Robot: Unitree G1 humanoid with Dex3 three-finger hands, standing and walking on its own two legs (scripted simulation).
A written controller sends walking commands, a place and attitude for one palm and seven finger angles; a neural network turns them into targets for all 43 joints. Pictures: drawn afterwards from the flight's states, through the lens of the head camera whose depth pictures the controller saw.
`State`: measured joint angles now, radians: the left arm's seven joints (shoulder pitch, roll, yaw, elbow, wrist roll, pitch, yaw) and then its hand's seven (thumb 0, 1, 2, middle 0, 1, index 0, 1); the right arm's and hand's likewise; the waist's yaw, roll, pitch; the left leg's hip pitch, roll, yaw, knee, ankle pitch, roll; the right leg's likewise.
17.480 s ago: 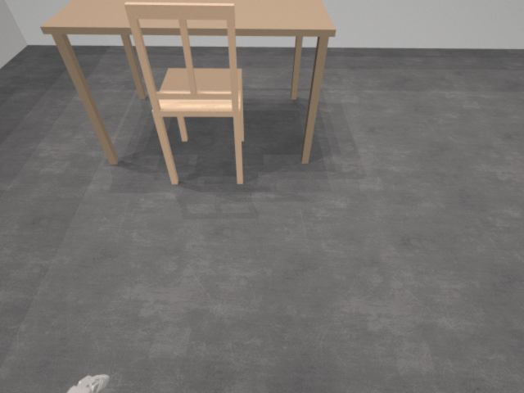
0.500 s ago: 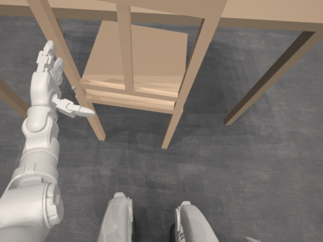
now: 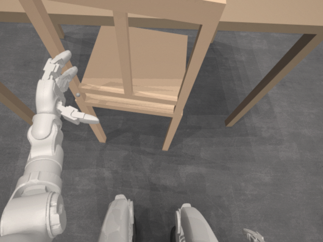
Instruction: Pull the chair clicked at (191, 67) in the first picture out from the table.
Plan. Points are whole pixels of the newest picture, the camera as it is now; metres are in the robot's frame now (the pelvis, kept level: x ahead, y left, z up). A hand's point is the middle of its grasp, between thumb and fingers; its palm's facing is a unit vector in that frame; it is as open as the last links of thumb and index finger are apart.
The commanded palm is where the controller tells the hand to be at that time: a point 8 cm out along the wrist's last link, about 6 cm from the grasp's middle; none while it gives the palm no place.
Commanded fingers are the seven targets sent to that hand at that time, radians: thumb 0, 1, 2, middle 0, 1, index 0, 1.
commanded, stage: hook a spindle and tug to test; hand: left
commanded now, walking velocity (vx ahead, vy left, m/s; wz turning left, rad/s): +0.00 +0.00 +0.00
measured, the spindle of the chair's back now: (125, 60) +0.55 +0.09 +0.04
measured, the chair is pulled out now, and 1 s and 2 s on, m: -0.05 -0.05 -0.05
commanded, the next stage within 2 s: open the thumb and straighten the fingers in 1.20 s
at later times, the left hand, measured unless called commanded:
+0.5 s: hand (78, 94) +0.45 +0.20 +0.03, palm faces +0.05 -1.00 -0.03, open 6.7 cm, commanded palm +0.43 +0.24 +0.03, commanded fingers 0.00 0.90 0.90 -0.50 -1.45 -0.50 -1.45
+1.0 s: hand (74, 105) +0.43 +0.20 +0.02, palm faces +0.06 -1.00 -0.02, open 4.4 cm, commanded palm +0.40 +0.24 +0.03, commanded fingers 0.00 0.90 0.90 -0.50 -1.45 -0.50 -1.45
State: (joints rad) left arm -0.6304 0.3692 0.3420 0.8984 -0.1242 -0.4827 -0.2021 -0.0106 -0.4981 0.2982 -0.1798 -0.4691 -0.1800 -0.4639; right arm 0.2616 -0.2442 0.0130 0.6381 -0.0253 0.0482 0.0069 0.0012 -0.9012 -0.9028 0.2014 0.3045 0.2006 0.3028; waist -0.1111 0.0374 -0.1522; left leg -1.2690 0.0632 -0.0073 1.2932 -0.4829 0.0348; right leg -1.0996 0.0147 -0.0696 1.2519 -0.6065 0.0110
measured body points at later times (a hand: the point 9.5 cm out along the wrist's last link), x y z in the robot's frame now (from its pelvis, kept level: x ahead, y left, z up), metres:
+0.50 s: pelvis +0.00 -0.01 -0.01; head +0.14 +0.02 +0.42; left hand +0.45 +0.25 +0.03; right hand +0.07 -0.28 -0.12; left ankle +0.06 +0.10 -0.62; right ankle -0.01 -0.14 -0.62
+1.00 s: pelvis +0.00 +0.00 +0.00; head +0.13 +0.02 +0.43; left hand +0.42 +0.26 +0.03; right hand +0.08 -0.26 -0.11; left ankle +0.06 +0.10 -0.62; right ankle -0.01 -0.14 -0.62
